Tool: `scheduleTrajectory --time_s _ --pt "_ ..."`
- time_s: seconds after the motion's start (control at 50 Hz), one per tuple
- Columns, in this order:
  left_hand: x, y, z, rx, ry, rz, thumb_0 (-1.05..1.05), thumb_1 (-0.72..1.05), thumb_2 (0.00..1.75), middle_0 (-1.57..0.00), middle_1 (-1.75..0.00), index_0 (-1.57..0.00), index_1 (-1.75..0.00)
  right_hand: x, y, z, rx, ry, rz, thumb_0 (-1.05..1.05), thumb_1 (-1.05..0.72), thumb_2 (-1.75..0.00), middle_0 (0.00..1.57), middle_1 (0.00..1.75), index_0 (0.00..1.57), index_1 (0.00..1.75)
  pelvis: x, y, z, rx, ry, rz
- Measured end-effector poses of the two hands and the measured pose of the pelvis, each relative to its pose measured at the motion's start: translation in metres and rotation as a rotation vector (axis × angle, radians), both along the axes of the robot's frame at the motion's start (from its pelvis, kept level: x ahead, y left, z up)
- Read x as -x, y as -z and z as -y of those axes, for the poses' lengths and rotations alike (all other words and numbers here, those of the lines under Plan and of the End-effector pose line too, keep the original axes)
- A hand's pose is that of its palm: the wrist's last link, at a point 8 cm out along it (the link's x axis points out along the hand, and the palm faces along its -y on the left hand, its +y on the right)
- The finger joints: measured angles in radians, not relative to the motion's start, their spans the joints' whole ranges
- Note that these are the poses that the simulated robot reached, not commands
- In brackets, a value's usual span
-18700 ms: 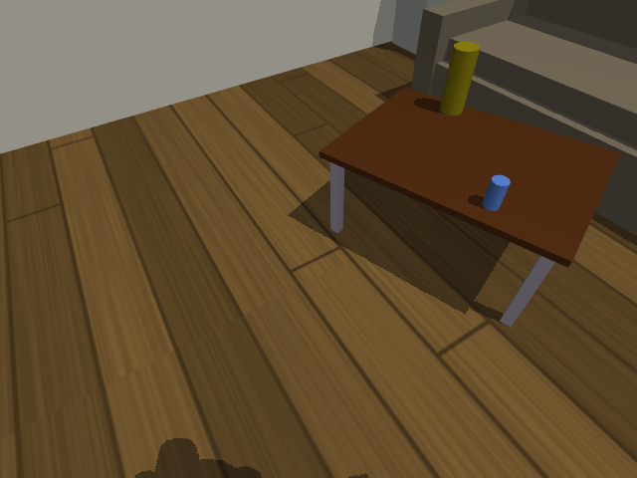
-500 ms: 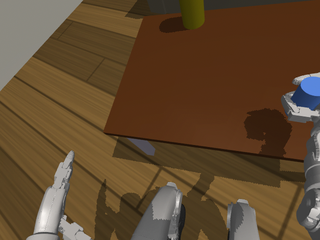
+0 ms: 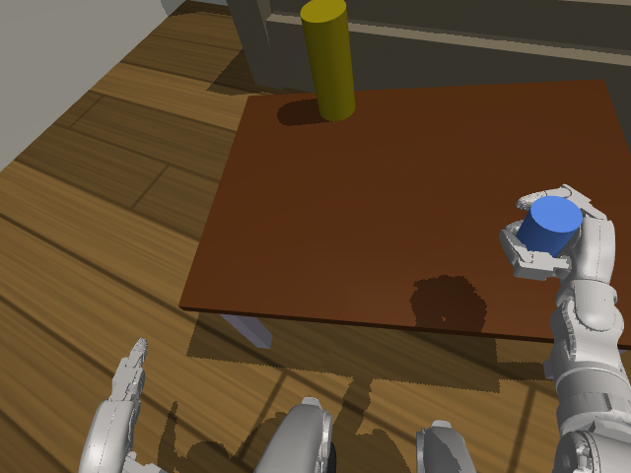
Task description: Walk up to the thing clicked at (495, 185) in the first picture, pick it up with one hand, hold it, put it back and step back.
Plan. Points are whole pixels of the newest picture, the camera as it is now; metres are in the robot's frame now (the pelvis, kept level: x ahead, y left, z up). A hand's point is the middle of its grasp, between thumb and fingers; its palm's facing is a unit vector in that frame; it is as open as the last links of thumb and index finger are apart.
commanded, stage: lift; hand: right
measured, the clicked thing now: (540, 237) +0.43 -0.21 +0.00
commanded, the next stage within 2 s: hold in 0.98 s
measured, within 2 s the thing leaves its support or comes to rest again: neither
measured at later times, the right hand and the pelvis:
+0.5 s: hand (538, 245) +0.38 -0.18 +0.07, palm faces +0.17 +0.99 +0.01, open 7.3 cm; pelvis +0.01 +0.00 +0.04, yaw -1 degrees
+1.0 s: hand (546, 244) +0.36 -0.17 +0.10, palm faces +0.17 +0.99 +0.02, open 7.3 cm; pelvis +0.02 +0.01 +0.06, yaw -1 degrees
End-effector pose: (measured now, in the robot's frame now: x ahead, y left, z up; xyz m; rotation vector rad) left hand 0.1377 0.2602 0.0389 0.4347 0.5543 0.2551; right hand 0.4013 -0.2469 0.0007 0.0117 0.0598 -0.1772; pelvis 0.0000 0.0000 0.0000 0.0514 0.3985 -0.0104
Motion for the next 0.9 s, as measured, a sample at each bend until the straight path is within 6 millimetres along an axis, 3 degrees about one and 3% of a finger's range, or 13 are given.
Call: scheduleTrajectory --time_s 0.38,0.9 --pt "-0.008 0.001 -0.007 0.103 -0.04 -0.034 -0.01 -0.53 0.04 -0.05 -0.04 -0.05 -0.05 0.042 -0.058 -0.017 0.0 -0.002 0.022 -0.01 0.06 -1.12 0.88 1.08 0.89 1.07 -0.009 -0.035 -0.004 0.033 0.0 0.105" --pt "-0.018 -0.005 -0.005 0.172 -0.069 -0.039 -0.01 -0.53 0.04 -0.05 -0.04 -0.05 -0.05 0.065 -0.098 -0.027 -0.004 -0.009 0.032 -0.01 0.07 -1.12 0.88 1.08 0.89 1.07 -0.018 -0.06 -0.005 0.05 -0.005 0.188"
